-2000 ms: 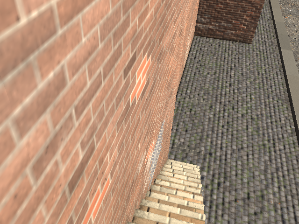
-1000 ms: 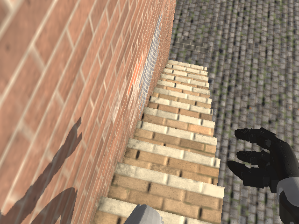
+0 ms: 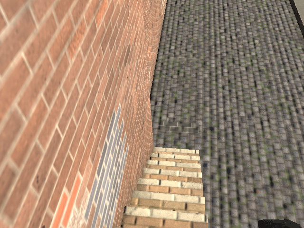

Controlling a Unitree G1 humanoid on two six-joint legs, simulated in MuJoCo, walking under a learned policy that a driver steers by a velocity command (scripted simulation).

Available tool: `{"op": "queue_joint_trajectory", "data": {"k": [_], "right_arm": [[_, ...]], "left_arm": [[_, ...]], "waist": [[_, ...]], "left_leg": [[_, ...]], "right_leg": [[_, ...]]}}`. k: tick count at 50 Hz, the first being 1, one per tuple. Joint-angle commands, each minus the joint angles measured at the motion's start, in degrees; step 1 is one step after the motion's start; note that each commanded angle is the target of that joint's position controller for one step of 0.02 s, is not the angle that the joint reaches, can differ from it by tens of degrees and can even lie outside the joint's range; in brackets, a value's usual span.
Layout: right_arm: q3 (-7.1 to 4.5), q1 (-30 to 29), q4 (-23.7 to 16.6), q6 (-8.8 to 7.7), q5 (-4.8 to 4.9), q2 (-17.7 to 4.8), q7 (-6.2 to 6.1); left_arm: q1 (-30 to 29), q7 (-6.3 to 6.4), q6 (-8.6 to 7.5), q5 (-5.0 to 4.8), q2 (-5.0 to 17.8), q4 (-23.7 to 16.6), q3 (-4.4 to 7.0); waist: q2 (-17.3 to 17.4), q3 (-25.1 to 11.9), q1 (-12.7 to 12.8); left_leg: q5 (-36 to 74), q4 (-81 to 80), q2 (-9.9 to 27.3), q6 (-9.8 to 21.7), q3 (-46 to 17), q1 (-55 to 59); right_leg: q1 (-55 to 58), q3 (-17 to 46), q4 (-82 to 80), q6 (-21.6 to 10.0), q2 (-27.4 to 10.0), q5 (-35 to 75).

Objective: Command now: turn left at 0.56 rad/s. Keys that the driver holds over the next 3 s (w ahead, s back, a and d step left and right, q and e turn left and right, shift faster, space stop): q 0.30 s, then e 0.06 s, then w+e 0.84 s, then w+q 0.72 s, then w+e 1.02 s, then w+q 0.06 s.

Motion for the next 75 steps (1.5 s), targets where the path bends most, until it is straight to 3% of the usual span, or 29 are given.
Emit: {"op": "queue_joint_trajectory", "data": {"k": [1,7,8,9,11,12,14,16,20,22,24,25,27,31,34,36,40,45,48,50,51,53,55,60,68,72,73,74,75], "right_arm": [[-1.74,17.8,4.5,1.99,-0.14,-3.5,0.99],[-2.21,28.0,13.8,-0.38,-4.34,-6.1,-1.06],[-1.93,24.8,10.4,2.35,-2.47,-8.4,-3.81],[-8.57,14.1,10.8,3.19,7.34,-29.3,-6.36],[-0.55,10.1,2.4,4.71,4.05,0.6,-7.98],[-0.39,14.6,2.1,5.96,4.64,-3.1,-10.39],[-0.99,12.9,1.3,7.54,0.79,-7.1,-14.36],[0.94,9.3,2.3,6.05,1.1,-0.1,-17.03],[2.44,-0.2,-1.5,2.1,3.46,-2.3,-11.83],[2.42,0.5,-6.4,0.7,0.08,-0.4,-6.81],[2.71,8.8,-7.3,-1.33,2.45,-2.6,-3.0],[3.24,1.6,-3.3,-3.25,0.92,-3.2,-2.28],[0.87,22.3,8.8,-2.89,-1.29,-1.5,0.83],[-0.95,26.6,9.8,1.11,-3.54,-7.0,-6.94],[-0.25,38.7,16.7,-0.44,-3.82,-9.3,-3.38],[-5.07,28.3,15.3,-1.31,-0.35,-25.5,-5.12],[-4.7,36.2,17.3,-4.54,2.63,-23.5,-6.13],[-0.8,43.6,26.1,-4.18,0.7,-8.0,-9.38],[-1.11,17.8,17.7,0.63,1.13,-9.7,-13.17],[-2.87,16.1,15.4,-1.31,-3.75,-14.8,-11.53],[-2.37,19.9,12.4,-3.03,-0.52,-12.7,-10.22],[-1.73,12.1,8.8,-3.77,1.75,-12.2,-10.64],[-2.78,18.1,13.7,-4.52,3.26,-9.4,-9.13],[-3.0,23.3,14.7,-9.31,-0.63,-5.7,-2.56],[-3.17,56.7,30.3,-5.85,0.54,-9.5,-1.52],[-0.55,51.5,37.5,-5.56,-1.02,-8.2,-1.37],[-4.74,28.5,33.1,-2.2,1.09,-28.0,-4.64],[-8.27,27.0,29.4,-0.61,4.44,-31.6,-6.72],[-5.16,20.8,26.7,-0.61,1.49,-18.4,-7.51]], "left_arm": [[-11.1,-2.79,-0.21,0.19,6.8,-6.8,1.18],[-22.8,-5.51,0.35,2.19,5.6,-15.1,0.5],[-18.0,-4.65,1.09,3.21,6.5,-16.5,1.22],[-2.4,-7.98,0.05,-0.31,-3.3,-22.9,-3.78],[-19.4,-10.54,-0.57,-1.11,20.6,-20.5,1.86],[-25.0,-10.76,-0.49,-0.05,20.3,-20.5,2.37],[-28.4,-10.52,1.23,4.95,8.3,-19.9,0.29],[-4.3,-10.34,-0.23,2.25,12.1,-11.5,2.26],[-11.7,-9.61,2.58,5.09,-1.6,-17.8,-2.99],[-8.2,-6.91,0.55,5.48,3.0,-17.3,-1.56],[-16.6,-4.0,1.67,-1.82,18.9,-17.2,5.88],[-24.3,-3.45,1.34,-1.66,9.2,-20.1,3.28],[-28.6,-3.74,0.69,4.38,10.9,-21.2,3.44],[-21.7,-6.44,2.98,-0.75,6.3,-15.8,2.12],[-23.0,-6.41,7.01,-0.55,1.1,-17.8,0.7],[-0.9,-8.97,6.65,0.8,-2.5,-16.7,0.26],[-26.4,-3.11,8.34,2.82,8.3,-20.4,2.12],[-36.7,-4.68,4.91,-3.5,5.9,-21.0,2.76],[-22.9,-9.16,4.78,-2.13,-4.8,-15.9,0.94],[-4.1,-9.43,5.61,-0.88,3.8,-7.9,2.31],[-6.7,-9.13,6.54,0.02,9.5,-10.4,3.38],[-19.5,-7.72,4.76,3.25,11.6,-14.8,4.62],[-13.6,-6.81,0.82,-1.2,6.2,-11.9,3.11],[-24.6,0.49,-0.82,1.75,5.0,-12.6,2.73],[-26.6,-2.29,-0.62,-1.49,1.4,-4.9,1.93],[-29.9,-4.91,0.87,2.41,1.0,-12.2,1.87],[-11.6,-7.22,3.38,-1.11,-4.3,-11.6,0.39],[-23.6,-5.82,4.7,-4.3,-6.0,-15.0,-2.39],[-20.9,-4.41,4.58,-5.14,4.7,-12.1,-1.64]], "waist": [[0.0,-2.7,-8.2],[-2.7,5.7,-10.9],[15.8,1.3,-8.6],[43.9,-10.6,7.2],[-12.0,-4.8,-1.7],[-25.6,0.5,-2.9],[-13.1,-3.8,-2.4],[-12.3,-6.9,7.2],[-12.0,16.5,5.6],[-20.8,5.3,1.7],[-25.6,9.2,-7.1],[-3.8,12.1,-6.2],[-2.1,2.9,-13.3],[-5.8,5.1,-16.8],[-2.7,-1.5,-18.4],[34.4,4.0,-0.9],[4.3,2.7,-13.9],[15.2,10.8,-17.5],[-11.8,1.9,-0.2],[-24.8,-0.8,6.1],[-27.8,-9.1,2.8],[-17.8,5.7,-1.4],[-12.8,10.6,-4.0],[-6.3,6.3,-12.9],[-3.6,2.1,-20.4],[7.8,9.8,-15.5],[28.2,13.8,3.6],[50.6,11.3,-5.0],[35.9,12.8,-2.0]], "left_leg": [[21.9,-12.3,2.1,0.8,2.1,37.9],[7.7,-30.1,6.7,-2.1,-5.1,46.7],[40.9,-9.2,8.2,-1.1,-6.2,62.4],[3.3,9.5,29.1,28.4,-47.6,93.9],[-13.9,3.6,19.6,14.5,-43.2,63.7],[-10.9,-2.0,12.1,11.0,-33.4,56.5],[1.8,0.6,8.1,6.6,-41.5,34.4],[-56.8,40.4,-1.4,-2.1,-25.2,10.4],[-82.4,58.5,-10.4,-0.8,-4.4,-10.3],[-90.2,67.9,-4.1,-2.8,-2.0,-31.6],[-62.6,31.6,13.0,0.7,-12.8,-34.3],[-36.5,7.3,11.9,0.8,-5.1,-10.6],[1.1,5.4,6.3,1.5,0.7,44.8],[14.2,-28.1,12.4,-1.1,-4.2,48.8],[12.7,-10.8,20.4,-1.5,-8.1,57.6],[65.7,5.5,26.3,9.2,-12.3,64.6],[65.1,2.1,33.9,16.8,-35.0,59.5],[-9.1,4.2,21.2,9.7,-21.1,31.3],[-35.0,16.9,11.3,3.6,-2.7,8.8],[-59.1,55.9,10.5,3.3,-2.5,-20.5],[-54.0,48.5,9.0,3.5,-6.7,-21.5],[-47.2,35.1,12.5,1.4,-8.2,-15.6],[-46.8,31.2,10.6,-0.4,-8.2,-25.2],[21.1,-3.6,4.8,0.5,2.5,33.4],[40.3,-30.3,20.8,2.1,-8.6,41.1],[16.2,-25.1,15.5,-7.1,-6.8,39.6],[-46.8,-19.5,16.7,-4.5,-21.0,50.6],[-90.8,-32.6,22.3,8.5,-51.5,35.8],[-88.2,-30.5,21.5,6.6,-52.8,31.8]], "right_leg": [[-18.8,-0.9,7.0,7.1,-2.9,6.5],[-26.4,-1.2,39.8,8.7,3.7,-16.1],[-42.0,8.3,37.0,6.6,3.7,-13.8],[-74.7,33.5,6.8,8.0,-12.5,-3.7],[-59.1,22.8,-18.2,11.0,-9.3,12.8],[-52.7,9.0,-22.5,16.0,2.2,14.3],[-18.9,11.1,-29.1,13.0,2.2,24.5],[1.0,26.4,-35.6,2.9,-15.0,59.6],[10.9,10.8,-78.4,1.2,-15.1,76.6],[39.6,15.5,-53.2,-3.4,-17.4,87.1],[28.3,36.1,-58.3,-9.2,-27.0,55.9],[7.5,23.7,-58.0,-5.2,-10.1,40.1],[-27.8,22.5,-54.4,-5.6,-5.6,24.7],[-10.0,19.4,-18.7,3.9,6.0,4.6],[-15.3,23.5,24.1,8.2,11.4,-16.9],[-35.6,17.3,14.9,10.9,8.9,-14.4],[-41.0,20.8,33.4,16.3,9.7,-14.8],[-33.6,19.1,10.9,4.0,-1.1,-7.3],[2.7,2.5,-50.5,1.8,0.5,41.0],[29.4,13.2,-36.5,1.2,-3.9,58.6],[28.7,30.6,-39.6,-5.1,-14.0,62.3],[7.5,43.5,-43.8,-10.3,-14.8,37.2],[10.3,36.1,-32.0,-9.9,-10.4,40.0],[-33.9,17.7,-30.2,-2.3,3.2,7.4],[-4.5,0.6,29.1,7.1,8.5,-9.3],[-16.9,-1.2,48.4,8.1,7.3,-23.6],[-47.4,2.9,16.7,5.3,4.3,-0.8],[-42.7,4.1,0.1,3.0,0.8,-8.1],[-43.4,8.4,14.1,0.4,-0.5,-4.1]]}}
Next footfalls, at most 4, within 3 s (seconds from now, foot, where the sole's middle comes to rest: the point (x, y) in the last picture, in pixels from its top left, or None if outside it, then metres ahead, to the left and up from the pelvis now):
0.14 left None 0.22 0.06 -1.04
0.42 right None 0.33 -0.14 -1.21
0.68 left None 0.60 0.26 -1.45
0.98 right None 0.69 -0.06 -1.43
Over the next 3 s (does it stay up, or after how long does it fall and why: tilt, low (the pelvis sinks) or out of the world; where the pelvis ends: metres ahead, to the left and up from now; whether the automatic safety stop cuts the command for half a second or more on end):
stays up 2.18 0.08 -2.06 its command is cut before an obstacle after 2.1 s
